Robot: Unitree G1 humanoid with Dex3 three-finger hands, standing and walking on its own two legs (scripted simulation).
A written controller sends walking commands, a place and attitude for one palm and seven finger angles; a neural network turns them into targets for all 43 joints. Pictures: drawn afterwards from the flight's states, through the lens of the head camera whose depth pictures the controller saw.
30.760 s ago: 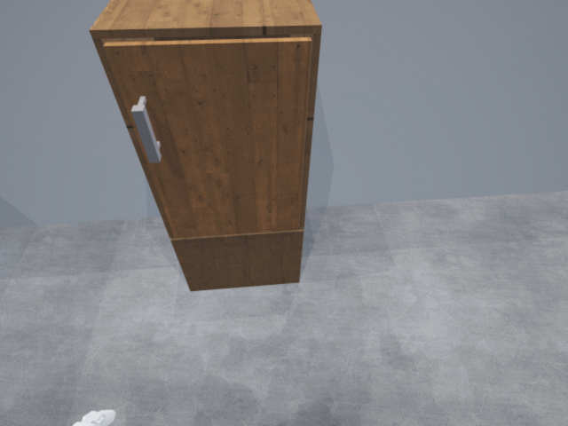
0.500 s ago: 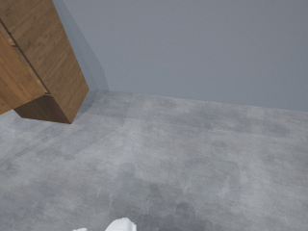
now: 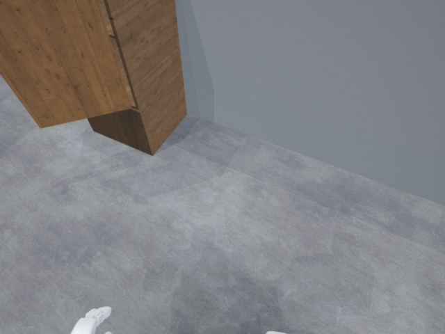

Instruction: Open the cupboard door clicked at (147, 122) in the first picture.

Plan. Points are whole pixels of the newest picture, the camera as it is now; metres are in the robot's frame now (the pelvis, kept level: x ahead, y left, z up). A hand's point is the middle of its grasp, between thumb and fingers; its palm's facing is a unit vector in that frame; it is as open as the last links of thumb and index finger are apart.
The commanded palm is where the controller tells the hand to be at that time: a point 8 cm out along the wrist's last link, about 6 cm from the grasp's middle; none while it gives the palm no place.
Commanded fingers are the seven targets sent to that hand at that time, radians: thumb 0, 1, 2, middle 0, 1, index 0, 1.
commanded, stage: turn to face it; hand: left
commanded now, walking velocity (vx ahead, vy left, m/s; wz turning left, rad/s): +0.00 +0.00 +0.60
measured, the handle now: out of the picture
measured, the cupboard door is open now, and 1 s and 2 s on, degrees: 47 47 47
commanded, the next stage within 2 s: take the last steps up to it in 0.50 s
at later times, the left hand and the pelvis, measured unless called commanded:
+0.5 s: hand out of the picture -0.03 +0.20 -0.20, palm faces +0.31 -0.93 -0.21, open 7.4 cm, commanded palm none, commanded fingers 0.00 0.90 0.90 -0.20 -0.30 -0.20 -0.30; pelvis +0.01 +0.00 -0.01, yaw +16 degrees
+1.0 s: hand out of the picture +0.00 +0.17 -0.15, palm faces +0.45 -0.86 -0.23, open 7.4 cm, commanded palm none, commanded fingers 0.00 0.90 0.90 -0.20 -0.30 -0.20 -0.30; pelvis +0.06 +0.00 +0.01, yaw +24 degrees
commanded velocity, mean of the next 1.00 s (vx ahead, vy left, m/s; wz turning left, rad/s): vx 0.13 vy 0.06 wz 0.31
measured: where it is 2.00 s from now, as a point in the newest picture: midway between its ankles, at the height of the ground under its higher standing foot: (163, 295)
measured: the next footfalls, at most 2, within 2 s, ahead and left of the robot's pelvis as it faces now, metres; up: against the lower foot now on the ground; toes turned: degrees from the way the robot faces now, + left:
right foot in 0.06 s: +0.03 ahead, -0.14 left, +0.00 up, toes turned +1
left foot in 0.42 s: +0.04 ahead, +0.11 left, +0.00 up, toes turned +19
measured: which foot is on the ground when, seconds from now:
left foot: down 0.00-0.06, up 0.08-0.40, down 0.42-0.84, up 0.86-1.00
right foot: up 0.00-0.04, down 0.06-0.42, up 0.44-0.82, down 0.84-1.00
